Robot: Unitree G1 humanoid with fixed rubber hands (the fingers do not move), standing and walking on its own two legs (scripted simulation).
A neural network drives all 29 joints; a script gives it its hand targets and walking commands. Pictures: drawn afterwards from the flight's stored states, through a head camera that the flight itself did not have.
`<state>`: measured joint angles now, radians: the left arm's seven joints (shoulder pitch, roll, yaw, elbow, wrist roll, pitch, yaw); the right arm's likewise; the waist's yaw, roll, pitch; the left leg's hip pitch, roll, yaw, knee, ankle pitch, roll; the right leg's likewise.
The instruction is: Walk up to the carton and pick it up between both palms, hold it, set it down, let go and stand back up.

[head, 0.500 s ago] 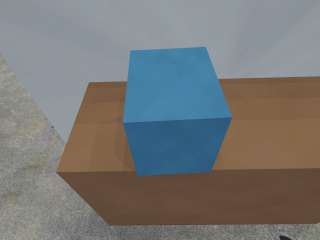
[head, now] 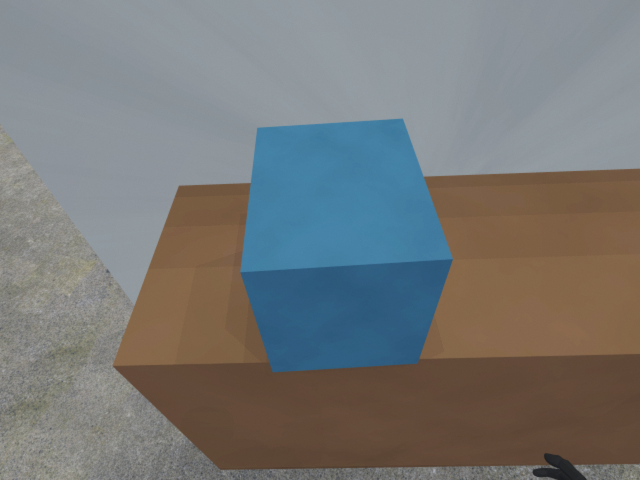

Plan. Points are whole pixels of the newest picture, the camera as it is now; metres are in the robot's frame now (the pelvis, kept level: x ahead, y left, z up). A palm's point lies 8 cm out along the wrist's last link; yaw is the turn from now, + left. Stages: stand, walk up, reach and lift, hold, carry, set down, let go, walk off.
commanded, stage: walk up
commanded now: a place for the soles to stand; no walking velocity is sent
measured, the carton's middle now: (337, 245) +0.42 -0.01 +0.05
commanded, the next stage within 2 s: stand in 0.44 s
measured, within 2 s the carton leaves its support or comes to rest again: neither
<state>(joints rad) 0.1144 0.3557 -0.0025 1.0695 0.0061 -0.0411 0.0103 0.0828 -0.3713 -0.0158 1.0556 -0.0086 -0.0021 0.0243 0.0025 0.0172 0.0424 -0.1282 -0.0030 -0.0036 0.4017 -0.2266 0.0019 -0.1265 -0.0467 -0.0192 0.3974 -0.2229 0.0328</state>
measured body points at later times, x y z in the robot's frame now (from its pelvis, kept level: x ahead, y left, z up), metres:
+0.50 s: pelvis +0.01 -0.01 +0.00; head +0.01 -0.01 +0.45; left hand +0.11 +0.29 -0.12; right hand +0.08 -0.31 -0.13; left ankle +0.00 +0.12 -0.74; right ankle +0.00 -0.14 -0.74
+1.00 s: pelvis +0.00 -0.03 -0.01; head +0.03 -0.01 +0.44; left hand +0.20 +0.23 -0.09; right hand +0.16 -0.32 -0.10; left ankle +0.00 +0.12 -0.74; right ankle +0.00 -0.14 -0.74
